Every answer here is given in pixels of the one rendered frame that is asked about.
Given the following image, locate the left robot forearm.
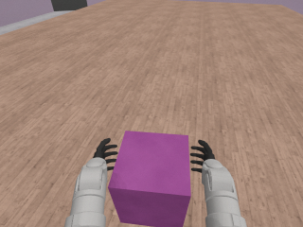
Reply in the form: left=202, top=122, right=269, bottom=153
left=64, top=157, right=108, bottom=227

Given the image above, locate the right robot forearm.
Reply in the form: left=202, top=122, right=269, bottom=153
left=202, top=159, right=247, bottom=227

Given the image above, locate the left robot hand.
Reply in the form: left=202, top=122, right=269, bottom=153
left=93, top=138, right=118, bottom=171

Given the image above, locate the carton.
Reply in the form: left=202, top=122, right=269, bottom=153
left=108, top=131, right=191, bottom=227

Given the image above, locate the right robot hand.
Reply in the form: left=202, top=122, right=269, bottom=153
left=190, top=139, right=215, bottom=173

